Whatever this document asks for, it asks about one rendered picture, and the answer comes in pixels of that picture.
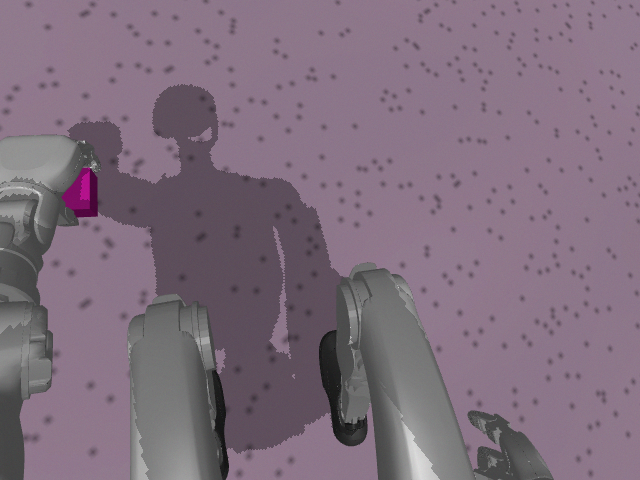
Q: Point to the right robot foot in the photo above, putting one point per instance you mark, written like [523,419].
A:
[346,433]

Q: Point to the small box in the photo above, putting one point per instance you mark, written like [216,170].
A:
[82,196]

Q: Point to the left robot foot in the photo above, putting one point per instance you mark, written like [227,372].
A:
[219,425]

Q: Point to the left robot arm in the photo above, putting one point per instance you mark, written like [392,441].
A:
[28,219]

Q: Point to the right robot hand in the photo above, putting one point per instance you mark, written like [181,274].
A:
[519,459]

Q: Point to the left robot hand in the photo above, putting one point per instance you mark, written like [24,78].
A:
[51,161]

